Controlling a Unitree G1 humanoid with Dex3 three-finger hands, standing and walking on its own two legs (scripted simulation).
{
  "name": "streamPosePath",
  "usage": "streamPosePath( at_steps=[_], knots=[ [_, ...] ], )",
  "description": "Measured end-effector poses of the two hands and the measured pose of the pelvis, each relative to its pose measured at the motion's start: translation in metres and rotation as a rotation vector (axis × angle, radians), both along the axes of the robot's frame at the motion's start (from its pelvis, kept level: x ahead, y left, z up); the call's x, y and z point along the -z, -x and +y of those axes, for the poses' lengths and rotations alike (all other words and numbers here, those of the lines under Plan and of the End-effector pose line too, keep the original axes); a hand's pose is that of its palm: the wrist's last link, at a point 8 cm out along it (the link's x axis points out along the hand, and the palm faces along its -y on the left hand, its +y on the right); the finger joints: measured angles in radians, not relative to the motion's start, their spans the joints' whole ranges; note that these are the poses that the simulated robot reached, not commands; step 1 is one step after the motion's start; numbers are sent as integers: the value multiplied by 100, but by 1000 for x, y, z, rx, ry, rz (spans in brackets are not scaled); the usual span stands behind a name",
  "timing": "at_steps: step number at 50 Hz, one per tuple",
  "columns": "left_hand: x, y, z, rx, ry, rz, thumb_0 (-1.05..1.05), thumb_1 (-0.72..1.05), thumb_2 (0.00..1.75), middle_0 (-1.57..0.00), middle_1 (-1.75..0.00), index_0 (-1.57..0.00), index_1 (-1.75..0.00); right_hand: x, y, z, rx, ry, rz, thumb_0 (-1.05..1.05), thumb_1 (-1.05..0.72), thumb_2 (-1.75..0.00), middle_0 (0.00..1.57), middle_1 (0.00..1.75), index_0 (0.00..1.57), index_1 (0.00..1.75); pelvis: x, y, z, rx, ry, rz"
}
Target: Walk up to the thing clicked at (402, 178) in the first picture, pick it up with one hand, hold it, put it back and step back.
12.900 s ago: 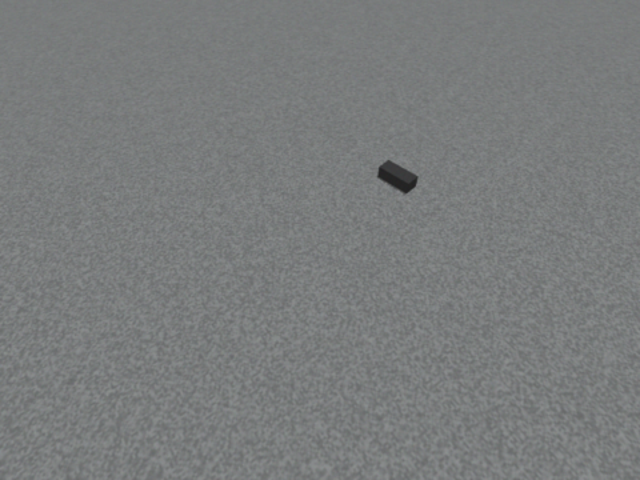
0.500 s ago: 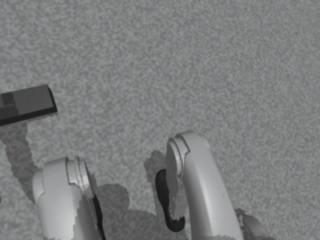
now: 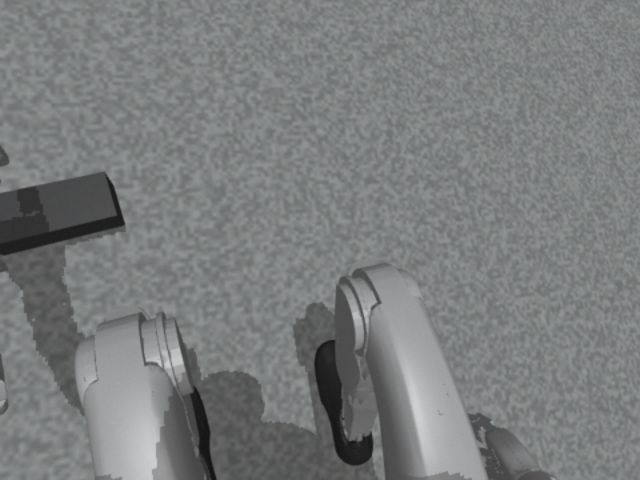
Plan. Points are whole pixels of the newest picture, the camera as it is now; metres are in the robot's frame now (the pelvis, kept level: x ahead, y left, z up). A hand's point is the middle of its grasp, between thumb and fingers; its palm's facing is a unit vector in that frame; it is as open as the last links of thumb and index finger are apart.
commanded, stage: rise first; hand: left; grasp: from above
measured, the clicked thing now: (54, 213) +0.48 +0.31 -0.29
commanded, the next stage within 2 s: approach in 0.26 s
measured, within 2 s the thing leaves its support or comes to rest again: neither
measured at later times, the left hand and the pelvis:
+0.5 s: hand out of the picture +0.44 +0.34 -0.17, palm faces -0.46 -0.08 -0.88, open 14.0 cm; pelvis +0.00 +0.00 +0.00, yaw +0 degrees
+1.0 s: hand (18, 205) +0.46 +0.31 -0.17, palm faces -0.49 -0.11 -0.87, open 14.3 cm; pelvis +0.00 +0.00 +0.00, yaw -1 degrees
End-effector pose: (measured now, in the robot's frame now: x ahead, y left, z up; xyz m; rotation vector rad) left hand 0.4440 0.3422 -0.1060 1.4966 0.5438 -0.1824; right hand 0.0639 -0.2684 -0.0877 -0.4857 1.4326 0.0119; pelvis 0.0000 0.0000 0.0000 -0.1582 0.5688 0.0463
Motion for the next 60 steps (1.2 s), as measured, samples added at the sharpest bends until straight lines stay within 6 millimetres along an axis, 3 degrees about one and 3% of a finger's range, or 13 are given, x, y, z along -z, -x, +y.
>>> streamPosePath(
  at_steps=[25,36,40,44,52,60],
  knots=[
    [7,0,-5,17,-3,22,0,-50,98,-15,-95,-13,-96,-2,12,1,-1,7,8,0,-90,-89,20,30,20,30,2,3,-1,0,-2,-5],
    [7,-44,-54,102,30,-78,0,-54,101,-10,-99,-8,-100,-7,24,2,19,18,16,0,-89,-89,20,30,20,30,4,0,-1,8,3,11],
    [0,-54,-61,65,6,-103,0,-55,102,-9,-99,-8,-100,-9,32,2,45,6,18,0,-89,-89,20,30,20,30,2,-2,-1,14,2,17],
    [0,-50,-56,0,-18,-51,0,-55,102,-9,-100,-7,-101,-7,38,4,64,-21,26,0,-89,-89,20,30,20,30,0,0,-1,20,-1,19],
    [10,-20,-29,-52,6,69,0,-57,103,-9,-100,-7,-101,-1,38,5,43,-44,43,0,-89,-89,20,30,20,30,0,3,-3,13,-10,-4],
    [8,-22,-25,58,30,11,0,-58,104,-9,-100,-7,-101,-5,21,1,9,11,33,0,-90,-89,20,30,20,30,4,2,-1,3,5,-8]
  ],
)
